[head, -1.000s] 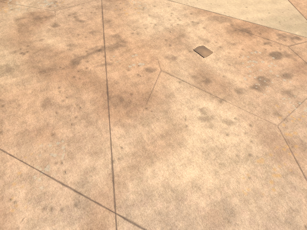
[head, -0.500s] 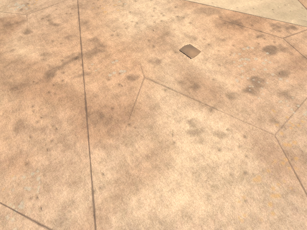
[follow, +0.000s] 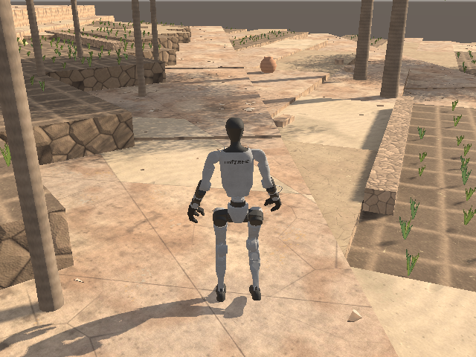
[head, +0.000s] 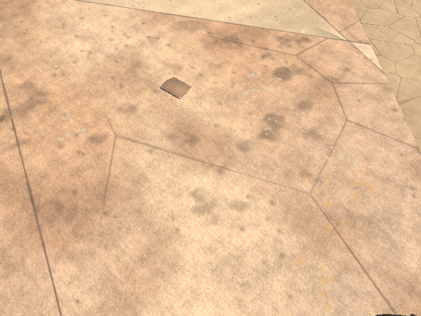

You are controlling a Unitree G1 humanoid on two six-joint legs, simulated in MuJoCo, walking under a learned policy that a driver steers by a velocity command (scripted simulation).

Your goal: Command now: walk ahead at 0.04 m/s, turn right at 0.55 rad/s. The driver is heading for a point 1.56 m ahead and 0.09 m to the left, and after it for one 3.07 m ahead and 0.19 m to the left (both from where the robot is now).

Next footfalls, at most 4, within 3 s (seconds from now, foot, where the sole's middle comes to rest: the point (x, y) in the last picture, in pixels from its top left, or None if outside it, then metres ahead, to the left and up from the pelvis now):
0.24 right None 0.04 -0.14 -0.77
0.74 left None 0.02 0.08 -0.77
1.24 right None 0.09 -0.14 -0.77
1.78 right None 0.06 -0.17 -0.77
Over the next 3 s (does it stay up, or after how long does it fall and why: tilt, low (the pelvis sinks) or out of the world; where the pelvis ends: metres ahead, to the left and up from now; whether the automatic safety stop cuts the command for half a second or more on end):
stays up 0.20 -0.03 -0.01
